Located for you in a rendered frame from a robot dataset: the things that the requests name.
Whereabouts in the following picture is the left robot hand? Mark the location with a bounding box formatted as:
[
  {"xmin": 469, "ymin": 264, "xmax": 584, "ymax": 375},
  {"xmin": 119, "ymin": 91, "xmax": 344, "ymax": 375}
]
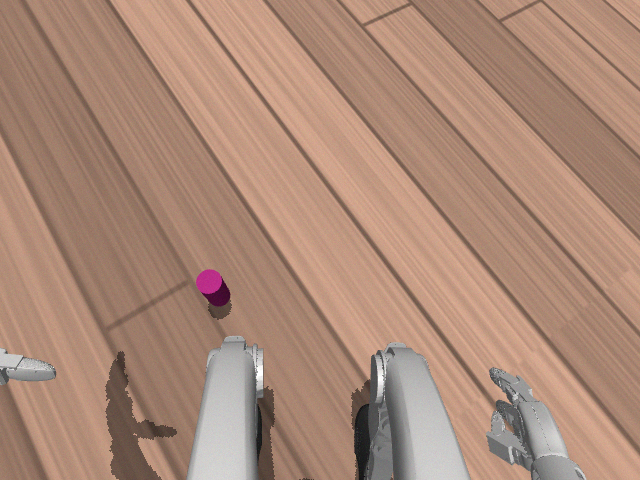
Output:
[{"xmin": 0, "ymin": 348, "xmax": 56, "ymax": 385}]

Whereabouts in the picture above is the can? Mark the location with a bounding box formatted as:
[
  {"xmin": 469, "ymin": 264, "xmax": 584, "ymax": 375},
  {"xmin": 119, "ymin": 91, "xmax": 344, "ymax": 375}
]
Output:
[{"xmin": 196, "ymin": 269, "xmax": 230, "ymax": 307}]

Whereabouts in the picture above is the right robot arm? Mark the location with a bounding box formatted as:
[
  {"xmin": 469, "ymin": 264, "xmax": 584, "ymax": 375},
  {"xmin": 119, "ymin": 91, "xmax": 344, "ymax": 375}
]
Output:
[{"xmin": 531, "ymin": 455, "xmax": 587, "ymax": 480}]

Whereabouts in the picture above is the right robot foot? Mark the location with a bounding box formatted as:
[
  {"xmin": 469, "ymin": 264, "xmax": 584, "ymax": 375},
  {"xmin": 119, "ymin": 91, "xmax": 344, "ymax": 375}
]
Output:
[{"xmin": 354, "ymin": 404, "xmax": 370, "ymax": 480}]

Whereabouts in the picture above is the right robot hand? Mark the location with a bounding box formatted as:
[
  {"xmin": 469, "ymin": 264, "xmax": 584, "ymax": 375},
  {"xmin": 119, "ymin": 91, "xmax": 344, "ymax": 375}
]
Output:
[{"xmin": 486, "ymin": 368, "xmax": 570, "ymax": 472}]

